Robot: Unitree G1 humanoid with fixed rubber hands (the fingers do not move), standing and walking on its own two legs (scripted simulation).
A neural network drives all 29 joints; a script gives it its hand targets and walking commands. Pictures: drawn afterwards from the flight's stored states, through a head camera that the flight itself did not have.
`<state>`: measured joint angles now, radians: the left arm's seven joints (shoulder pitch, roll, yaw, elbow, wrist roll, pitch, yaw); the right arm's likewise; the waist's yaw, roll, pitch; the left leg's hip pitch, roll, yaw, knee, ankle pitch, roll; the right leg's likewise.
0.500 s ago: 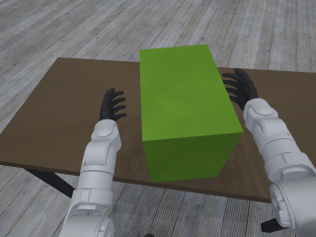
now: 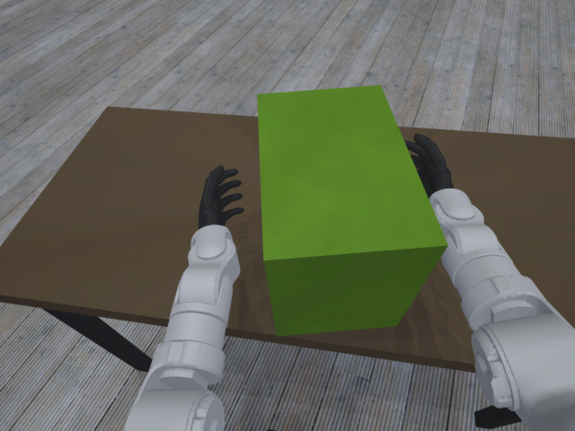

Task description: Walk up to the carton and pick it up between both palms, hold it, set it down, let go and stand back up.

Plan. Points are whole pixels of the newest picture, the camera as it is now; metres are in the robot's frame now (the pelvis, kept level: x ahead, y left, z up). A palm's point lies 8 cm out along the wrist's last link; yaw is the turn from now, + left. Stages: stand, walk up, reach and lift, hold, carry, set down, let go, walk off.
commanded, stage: reach and lift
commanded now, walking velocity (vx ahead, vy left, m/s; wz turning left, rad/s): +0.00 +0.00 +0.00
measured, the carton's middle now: (328, 212) +0.44 +0.06 +0.04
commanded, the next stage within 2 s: none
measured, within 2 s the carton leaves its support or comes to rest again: neither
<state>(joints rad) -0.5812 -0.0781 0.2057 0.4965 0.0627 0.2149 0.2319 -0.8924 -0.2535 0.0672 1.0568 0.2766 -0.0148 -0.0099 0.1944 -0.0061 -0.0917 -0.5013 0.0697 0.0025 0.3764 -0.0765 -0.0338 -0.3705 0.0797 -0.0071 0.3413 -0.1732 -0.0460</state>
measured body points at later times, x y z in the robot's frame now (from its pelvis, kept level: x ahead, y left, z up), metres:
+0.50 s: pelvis +0.00 -0.01 +0.00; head +0.06 +0.00 +0.45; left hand +0.38 +0.20 +0.08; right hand +0.47 -0.07 +0.09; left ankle +0.05 +0.14 -0.74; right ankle -0.02 -0.09 -0.74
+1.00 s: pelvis +0.01 -0.01 +0.01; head +0.05 +0.00 +0.45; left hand +0.37 +0.19 +0.08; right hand +0.46 -0.08 +0.10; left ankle +0.05 +0.14 -0.74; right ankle -0.02 -0.09 -0.74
